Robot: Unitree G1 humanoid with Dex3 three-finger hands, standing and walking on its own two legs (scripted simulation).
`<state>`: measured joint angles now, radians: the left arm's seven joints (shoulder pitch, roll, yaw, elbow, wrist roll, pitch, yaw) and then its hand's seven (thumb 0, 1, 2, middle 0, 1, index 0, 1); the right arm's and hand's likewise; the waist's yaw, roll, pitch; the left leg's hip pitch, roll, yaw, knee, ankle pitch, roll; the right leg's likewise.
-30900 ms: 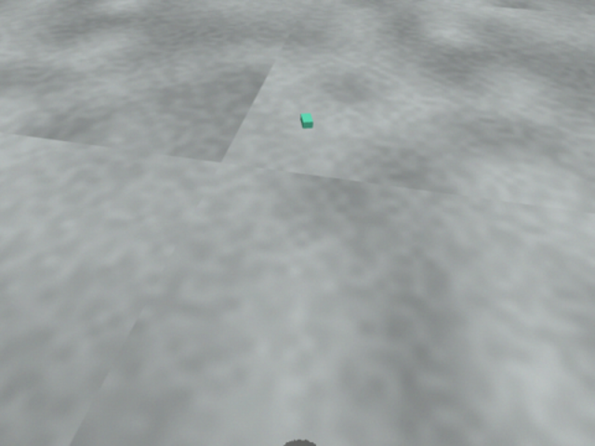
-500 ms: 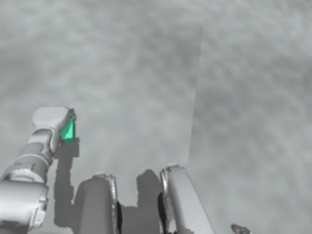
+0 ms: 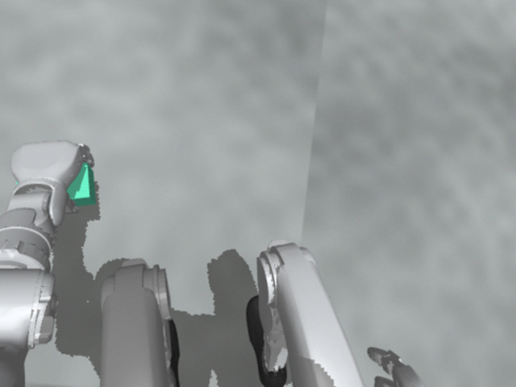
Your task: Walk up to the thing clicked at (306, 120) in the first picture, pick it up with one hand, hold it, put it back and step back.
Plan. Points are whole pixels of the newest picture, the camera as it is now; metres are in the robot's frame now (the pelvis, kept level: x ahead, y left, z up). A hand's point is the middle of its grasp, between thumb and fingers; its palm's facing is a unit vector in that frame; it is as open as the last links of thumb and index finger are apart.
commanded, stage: crouch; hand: left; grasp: from above
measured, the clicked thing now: (58, 186) +0.46 +0.27 -0.20
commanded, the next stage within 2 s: lower in 0.58 s
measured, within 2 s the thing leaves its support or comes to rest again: rests again in 1.92 s
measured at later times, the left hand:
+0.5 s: hand (74, 189) +0.46 +0.25 -0.23, palm faces -0.47 -0.04 -0.88, open 9.0 cm
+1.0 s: hand (82, 194) +0.46 +0.25 -0.27, palm faces -0.50 -0.05 -0.87, open 9.0 cm
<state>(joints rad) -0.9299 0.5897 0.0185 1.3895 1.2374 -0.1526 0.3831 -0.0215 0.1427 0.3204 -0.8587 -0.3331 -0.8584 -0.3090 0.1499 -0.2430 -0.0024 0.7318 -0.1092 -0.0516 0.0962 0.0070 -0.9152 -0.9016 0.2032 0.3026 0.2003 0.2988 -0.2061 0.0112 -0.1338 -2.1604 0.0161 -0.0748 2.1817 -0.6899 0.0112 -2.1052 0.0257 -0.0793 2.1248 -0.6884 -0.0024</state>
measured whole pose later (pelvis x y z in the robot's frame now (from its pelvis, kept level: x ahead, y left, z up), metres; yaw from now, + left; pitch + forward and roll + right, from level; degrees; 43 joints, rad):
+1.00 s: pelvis -0.01 +0.00 -0.08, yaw -4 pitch +34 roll -9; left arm -1.02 0.75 0.05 1.57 1.29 -0.21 0.44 -0.02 0.14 0.32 -0.86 -0.33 -0.86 -0.31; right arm 0.15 -0.27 0.13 0.72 -0.16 -0.07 0.13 0.01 -0.91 -0.90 0.20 0.30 0.20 0.30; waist -0.28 -0.04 -0.02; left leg -2.34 0.02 -0.13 2.44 -0.69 0.01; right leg -2.27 0.04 -0.13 2.34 -0.67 0.00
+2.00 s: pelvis +0.00 +0.01 -0.10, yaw -8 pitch +30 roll -13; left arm -1.05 0.93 0.12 1.73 1.31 -0.23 0.60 -0.02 0.16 0.31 -0.85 -0.33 -0.85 -0.32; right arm 0.11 -0.32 0.25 0.69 -0.25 -0.19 0.24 0.01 -0.91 -0.90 0.20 0.30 0.20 0.30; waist -0.37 -0.11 0.12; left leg -2.36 0.03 -0.22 2.55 -0.73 0.01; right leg -2.26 0.06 -0.20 2.39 -0.68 0.02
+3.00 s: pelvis -0.01 +0.01 -0.10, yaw -10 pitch +28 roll -14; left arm -1.08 0.99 0.09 1.76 1.29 -0.22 0.62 0.00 -0.12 0.65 -0.42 -0.72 -0.41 -0.69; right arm 0.10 -0.34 0.31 0.65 -0.25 -0.24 0.26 0.01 -0.91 -0.90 0.20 0.30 0.20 0.30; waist -0.39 -0.15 0.16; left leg -2.35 0.03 -0.24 2.56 -0.73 0.01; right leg -2.25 0.08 -0.22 2.37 -0.65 0.03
